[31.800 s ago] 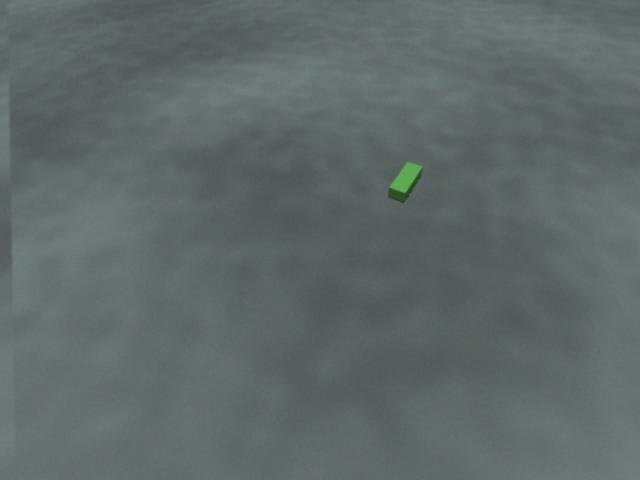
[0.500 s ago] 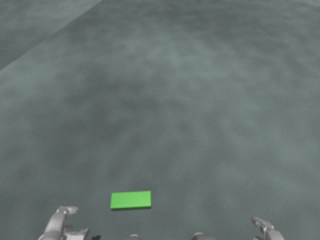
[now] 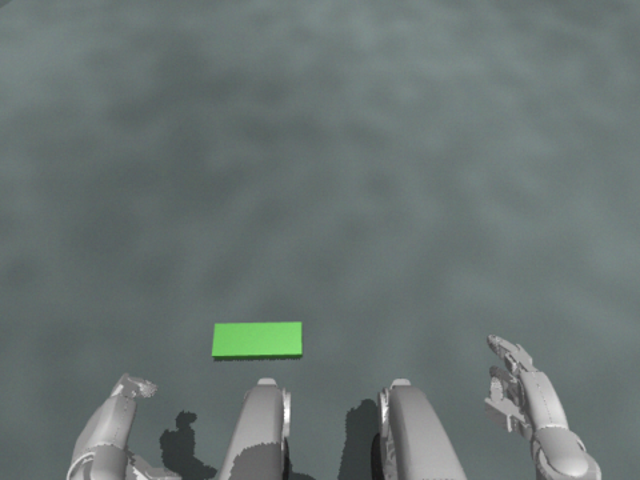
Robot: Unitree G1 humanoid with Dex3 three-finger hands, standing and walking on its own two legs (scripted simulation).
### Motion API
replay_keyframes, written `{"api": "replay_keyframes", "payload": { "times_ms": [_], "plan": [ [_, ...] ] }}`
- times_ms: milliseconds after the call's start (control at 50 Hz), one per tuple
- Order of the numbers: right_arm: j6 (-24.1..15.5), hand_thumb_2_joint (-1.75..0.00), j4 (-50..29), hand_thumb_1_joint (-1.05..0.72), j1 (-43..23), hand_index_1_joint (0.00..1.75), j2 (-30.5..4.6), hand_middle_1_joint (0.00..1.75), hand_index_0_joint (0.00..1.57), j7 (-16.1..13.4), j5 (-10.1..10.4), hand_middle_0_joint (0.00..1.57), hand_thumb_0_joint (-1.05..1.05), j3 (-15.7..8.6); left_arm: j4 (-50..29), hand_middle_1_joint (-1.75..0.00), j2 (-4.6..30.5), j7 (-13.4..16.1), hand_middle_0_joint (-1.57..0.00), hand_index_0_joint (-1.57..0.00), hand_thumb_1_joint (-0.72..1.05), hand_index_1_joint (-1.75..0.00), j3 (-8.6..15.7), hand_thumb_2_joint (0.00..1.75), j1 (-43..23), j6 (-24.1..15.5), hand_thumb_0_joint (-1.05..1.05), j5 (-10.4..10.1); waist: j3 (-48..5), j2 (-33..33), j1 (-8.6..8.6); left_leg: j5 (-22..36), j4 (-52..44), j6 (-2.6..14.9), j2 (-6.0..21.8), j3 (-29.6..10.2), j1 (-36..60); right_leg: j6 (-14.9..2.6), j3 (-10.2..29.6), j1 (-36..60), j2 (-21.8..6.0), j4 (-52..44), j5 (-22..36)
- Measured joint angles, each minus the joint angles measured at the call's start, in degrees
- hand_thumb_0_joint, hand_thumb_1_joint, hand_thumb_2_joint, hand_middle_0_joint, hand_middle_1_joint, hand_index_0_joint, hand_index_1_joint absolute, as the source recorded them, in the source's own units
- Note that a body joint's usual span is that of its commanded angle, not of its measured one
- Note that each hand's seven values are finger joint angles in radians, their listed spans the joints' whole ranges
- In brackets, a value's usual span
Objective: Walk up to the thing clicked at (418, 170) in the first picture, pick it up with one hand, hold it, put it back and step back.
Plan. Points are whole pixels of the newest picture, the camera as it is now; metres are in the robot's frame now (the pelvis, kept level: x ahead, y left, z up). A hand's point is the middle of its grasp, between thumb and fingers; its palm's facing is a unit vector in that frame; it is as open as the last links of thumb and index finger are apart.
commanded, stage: rise first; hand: left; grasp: from above
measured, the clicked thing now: (259, 340) +0.39 +0.17 -0.59
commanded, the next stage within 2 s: approach in 1.98 s
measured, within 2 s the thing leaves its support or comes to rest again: neither
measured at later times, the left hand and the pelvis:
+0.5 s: hand (199, 377) +0.27 +0.25 -0.35, palm faces -0.47 -0.27 -0.84, open 14.0 cm; pelvis -0.06 +0.00 -0.19, yaw -2 degrees
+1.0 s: hand (215, 359) +0.31 +0.24 -0.42, palm faces -0.46 -0.07 -0.88, open 14.3 cm; pelvis -0.07 +0.00 -0.25, yaw -3 degrees
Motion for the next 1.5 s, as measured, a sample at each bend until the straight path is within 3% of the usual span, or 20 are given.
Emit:
{"api": "replay_keyframes", "payload": {
  "times_ms": [140,320,480,800,1220,1500],
  "plan": [
    [-1.3,-0.9,1.62,-0.89,-3.35,0.3,-1.27,0.3,0.2,0.98,-0.31,0.21,0.01,-0.46,4.51,-1.07,2.65,3.51,-0.08,-0.09,-0.51,-1.06,-1.61,0.97,-9.28,-4.95,-0.01,8.36,-1.68,0.08,-0.29,-3.07,13.14,-0.43,-0.25,-0.56,-15.34,-0.14,0.2,-15.39,0.1,13.4,-3.3],
    [0.72,-0.9,5.73,-0.88,-4.22,0.3,-2.17,0.29,0.2,2.47,-1.33,0.21,0.01,-1.53,12.47,-1.06,4.01,7.98,-0.08,-0.08,-0.51,-1.05,-1.8,0.99,-22.65,-7.73,-0.01,18.49,-0.54,0.82,-0.02,-4.19,27.0,-0.95,-0.31,-1.41,-31.37,-0.26,0.34,-31.53,0.73,27.19,-4.28],
    [2.74,-0.89,9.0,-0.87,-1.88,0.3,-1.28,0.29,0.2,2.83,-2.43,0.21,0.01,-2.0,19.19,-1.04,5.63,10.28,-0.07,-0.08,-0.51,-1.04,-2.55,1.02,-30.79,-10.08,-0.01,24.87,1.12,1.2,-0.71,-3.39,35.41,-1.09,-0.47,-2.13,-40.07,-0.02,0.34,-40.15,1.29,35.19,-3.17],
    [4.01,-0.9,11.92,-0.89,0.56,0.3,-0.71,0.29,0.2,3.35,-4.58,0.21,0.01,-0.34,34.42,-0.99,8.7,17.72,-0.07,-0.07,-0.55,-1.0,-3.81,1.07,-40.85,-12.78,0.0,36.28,1.42,0.26,-5.05,-2.51,43.68,-0.78,-1.34,-3.2,-48.04,0.35,0.0,-47.08,1.41,42.44,-2.38],
    [4.32,-0.9,12.67,-0.9,-1.93,0.3,0.52,0.29,0.2,5.44,-6.86,0.21,0.0,-0.03,40.13,-0.99,9.44,22.88,-0.08,-0.08,-0.54,-0.99,-3.49,1.03,-46.29,-12.77,0.0,42.38,2.92,0.1,-6.17,-4.01,49.54,-0.75,-1.47,-3.5,-53.56,1.07,0.3,-52.58,1.89,48.03,-3.63],
    [4.57,-0.9,13.06,-0.9,-1.43,0.3,-0.1,0.29,0.2,6.1,-7.5,0.21,0.0,-0.18,42.04,-1.01,9.96,24.35,-0.08,-0.08,-0.53,-1.0,-2.34,1.03,-47.55,-13.39,0.0,43.12,3.39,-0.01,-7.0,-4.83,51.22,-1.21,-1.46,-3.84,-55.05,0.82,0.16,-54.46,2.07,49.89,-4.24]
  ]
}}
